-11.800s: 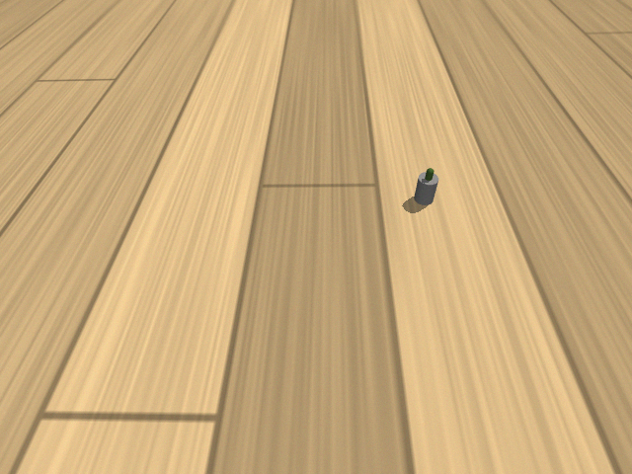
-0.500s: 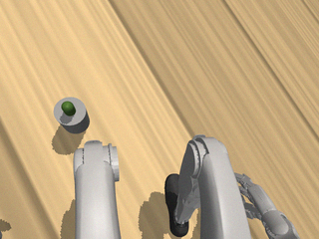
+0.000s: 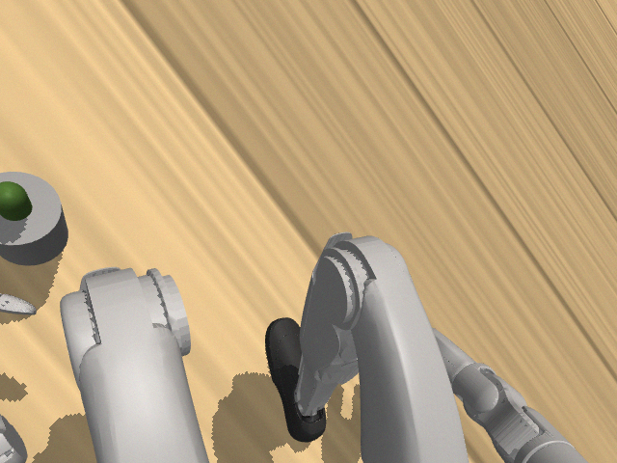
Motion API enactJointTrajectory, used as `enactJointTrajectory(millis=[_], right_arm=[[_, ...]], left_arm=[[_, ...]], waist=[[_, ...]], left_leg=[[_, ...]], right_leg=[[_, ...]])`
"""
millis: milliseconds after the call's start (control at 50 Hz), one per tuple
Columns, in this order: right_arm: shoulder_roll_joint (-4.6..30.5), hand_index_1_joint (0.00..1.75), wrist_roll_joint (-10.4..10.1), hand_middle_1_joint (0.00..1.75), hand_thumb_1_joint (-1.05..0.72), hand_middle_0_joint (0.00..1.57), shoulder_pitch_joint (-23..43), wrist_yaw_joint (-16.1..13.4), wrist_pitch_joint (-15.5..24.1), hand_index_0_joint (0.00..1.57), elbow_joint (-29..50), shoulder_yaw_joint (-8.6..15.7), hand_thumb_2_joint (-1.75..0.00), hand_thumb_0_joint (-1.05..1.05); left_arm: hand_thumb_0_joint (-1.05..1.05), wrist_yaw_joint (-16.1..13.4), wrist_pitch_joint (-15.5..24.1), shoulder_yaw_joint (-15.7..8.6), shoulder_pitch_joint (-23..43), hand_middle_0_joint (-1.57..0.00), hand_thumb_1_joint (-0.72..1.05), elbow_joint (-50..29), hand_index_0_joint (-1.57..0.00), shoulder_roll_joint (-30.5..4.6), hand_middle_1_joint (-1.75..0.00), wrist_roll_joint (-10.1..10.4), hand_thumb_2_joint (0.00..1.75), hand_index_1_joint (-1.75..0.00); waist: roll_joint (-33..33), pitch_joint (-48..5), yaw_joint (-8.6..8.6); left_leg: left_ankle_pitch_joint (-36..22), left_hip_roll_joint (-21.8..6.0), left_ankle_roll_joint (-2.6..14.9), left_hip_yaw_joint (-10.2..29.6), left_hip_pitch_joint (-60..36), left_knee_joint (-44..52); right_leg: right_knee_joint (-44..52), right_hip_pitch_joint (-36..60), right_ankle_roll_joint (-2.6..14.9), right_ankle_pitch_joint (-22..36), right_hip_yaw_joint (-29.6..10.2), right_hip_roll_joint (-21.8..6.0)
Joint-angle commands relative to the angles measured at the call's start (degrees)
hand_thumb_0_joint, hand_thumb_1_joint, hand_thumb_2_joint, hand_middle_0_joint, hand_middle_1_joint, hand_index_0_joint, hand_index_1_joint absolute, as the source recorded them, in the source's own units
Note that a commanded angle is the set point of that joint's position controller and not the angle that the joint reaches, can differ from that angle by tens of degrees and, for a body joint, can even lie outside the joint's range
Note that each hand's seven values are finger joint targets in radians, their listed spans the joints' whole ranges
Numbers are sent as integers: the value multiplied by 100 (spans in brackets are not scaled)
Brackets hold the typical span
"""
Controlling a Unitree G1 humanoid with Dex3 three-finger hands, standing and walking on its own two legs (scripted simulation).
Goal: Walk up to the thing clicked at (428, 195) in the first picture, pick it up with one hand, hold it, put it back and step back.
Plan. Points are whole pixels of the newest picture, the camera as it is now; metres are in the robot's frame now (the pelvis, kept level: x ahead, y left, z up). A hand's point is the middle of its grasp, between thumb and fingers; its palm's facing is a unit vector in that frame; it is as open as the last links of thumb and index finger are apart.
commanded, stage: close in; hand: left
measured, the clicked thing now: (20, 216) +0.43 +0.27 -0.20
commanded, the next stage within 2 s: rest palm in 0.38 s
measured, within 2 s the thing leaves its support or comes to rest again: leaves its support in 1.66 s
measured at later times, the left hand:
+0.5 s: hand (15, 231) +0.40 +0.27 -0.17, palm faces +0.28 -0.96 +0.03, open 17.5 cm
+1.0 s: hand (14, 221) +0.41 +0.27 -0.17, palm faces +0.31 -0.95 +0.00, open 11.8 cm
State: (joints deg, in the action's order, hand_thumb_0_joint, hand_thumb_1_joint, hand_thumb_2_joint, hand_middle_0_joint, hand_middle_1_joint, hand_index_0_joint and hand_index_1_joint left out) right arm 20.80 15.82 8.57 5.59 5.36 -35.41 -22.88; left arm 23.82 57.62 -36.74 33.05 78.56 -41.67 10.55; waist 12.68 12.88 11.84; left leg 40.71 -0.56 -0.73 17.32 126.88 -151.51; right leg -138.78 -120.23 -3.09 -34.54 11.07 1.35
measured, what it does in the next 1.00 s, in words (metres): stands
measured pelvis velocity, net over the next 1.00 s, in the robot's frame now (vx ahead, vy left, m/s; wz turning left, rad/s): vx -0.01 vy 0.01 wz -0.06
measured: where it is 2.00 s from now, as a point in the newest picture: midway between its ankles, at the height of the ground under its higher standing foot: (227, 434)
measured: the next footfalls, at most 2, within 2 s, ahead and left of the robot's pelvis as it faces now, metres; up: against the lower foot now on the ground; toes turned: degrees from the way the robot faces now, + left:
none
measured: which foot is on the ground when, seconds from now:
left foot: down 0.00-1.00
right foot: down 0.00-1.00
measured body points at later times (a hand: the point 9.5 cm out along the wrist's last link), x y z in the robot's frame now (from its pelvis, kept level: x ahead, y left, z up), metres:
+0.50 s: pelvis -0.01 +0.01 -0.01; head +0.20 +0.19 +0.34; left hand +0.38 +0.32 -0.17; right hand +0.15 -0.25 -0.03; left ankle +0.08 +0.12 -0.25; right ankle +0.14 -0.12 -0.25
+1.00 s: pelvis -0.01 +0.01 +0.00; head +0.21 +0.19 +0.34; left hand +0.39 +0.32 -0.17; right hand +0.16 -0.24 -0.03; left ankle +0.08 +0.12 -0.25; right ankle +0.14 -0.12 -0.25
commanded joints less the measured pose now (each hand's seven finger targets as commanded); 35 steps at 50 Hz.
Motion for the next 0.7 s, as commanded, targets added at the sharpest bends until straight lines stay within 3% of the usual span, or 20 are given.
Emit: enactJointTrajectory(millis=[0,20,40,80,100,120,220,240,320,340,460,520,600,680], right_arm=[[2028,30,100,30,-94,20,-108,-8,-85,20,294,529,-91,0],[2036,30,133,30,-94,20,-105,4,-102,20,321,506,-91,0],[2071,30,155,30,-93,20,-129,4,-127,20,285,518,-90,0],[2080,30,209,30,-94,20,-134,27,-154,20,270,510,-91,0],[2094,30,238,30,-93,20,-110,41,-175,20,285,494,-90,0],[2092,30,262,30,-93,20,-41,48,-180,20,312,469,-90,0],[2157,30,317,30,-93,20,-23,102,-184,20,310,412,-90,0],[2185,30,336,30,-93,20,-35,114,-189,20,328,379,-90,0],[2211,30,385,30,-92,20,16,143,-226,20,383,278,-90,0],[2191,30,402,30,-92,20,14,156,-245,20,376,269,-90,0],[2189,30,530,30,-91,20,89,181,-374,20,452,171,-91,0],[2236,30,561,30,-90,20,149,196,-421,20,480,154,-91,0],[2265,30,604,30,-90,20,65,219,-417,20,405,95,-90,0],[2244,30,632,30,-89,20,4,218,-437,20,301,82,-90,0]], left_arm=[[0,-607,723,-165,815,-7,-61,-717,-7,-1406,-8,-2,2,-8],[0,-684,743,-66,845,-7,-61,-683,-7,-1376,-8,-82,2,-7],[0,-774,755,-130,794,-6,-56,-649,-6,-1563,-8,-158,3,-7],[0,-865,755,241,878,-6,-56,-573,-6,-1263,-7,-254,3,-6],[0,-927,771,286,860,-6,-55,-581,-6,-1282,-7,-280,3,-6],[0,-956,801,490,968,-6,-57,-600,-6,-1165,-7,-285,3,-6],[0,-1162,924,739,1008,-6,-57,-523,-6,-995,-6,-119,1,-5],[0,-1234,960,805,1119,-6,-58,-474,-6,-940,-6,-114,2,-5],[0,-1537,1123,704,1197,-5,-58,-262,-6,-1068,-7,-127,5,-6],[0,-1606,1148,673,1030,-5,-56,-187,-6,-1083,-8,-181,7,-7],[0,-1970,1334,522,737,-8,-44,-104,-6,-1334,-5,-492,12,-6],[0,-2114,1408,526,747,-9,-37,-144,-7,-1347,-6,-533,15,-7],[0,-2279,1510,557,1042,-28,-14,-301,-27,-1335,-25,-470,30,-26],[0,-2297,1514,906,1197,-34,1,-289,-32,-1210,-32,-579,39,-33]], waist=[[-2915,-3305,172],[-3023,-3252,234],[-3010,-3155,214],[-2914,-2963,441],[-2882,-2854,454],[-2820,-2769,542],[-2456,-2734,663],[-2455,-2698,763],[-2396,-2541,740],[-2444,-2518,659],[-2813,-2435,538],[-2871,-2422,629],[-2888,-2622,834],[-2850,-2668,998]], left_leg=[[-690,-221,-131,-532,-2354,2068],[-711,-221,-150,-532,-2369,2069],[-567,-230,-120,-536,-2255,2055],[-432,-232,-101,-521,-2151,2010],[-371,-250,-104,-461,-2090,2057],[-225,-239,-86,-448,-2016,2049],[21,-208,-16,-352,-1884,1915],[25,-219,-32,-273,-1937,1957],[108,-218,-51,-159,-1851,1987],[66,-238,-60,-155,-1909,2008],[-369,-285,-141,-153,-2127,2046],[-408,-321,-153,-95,-2197,2051],[-506,-321,-133,-56,-2267,1936],[-626,-318,-116,-49,-2321,1849]], right_leg=[[948,1529,392,571,653,196],[947,1582,396,622,663,196],[975,1522,396,552,661,210],[1038,1473,370,546,678,211],[1004,1396,376,501,722,216],[1046,1345,364,426,736,222],[1090,1375,308,342,781,261],[1063,1365,291,350,823,247],[1034,1359,293,297,892,272],[1009,1400,305,337,888,274],[933,1543,328,628,914,302],[900,1557,321,691,957,307],[920,1742,287,844,986,332],[953,1743,281,1002,978,353]])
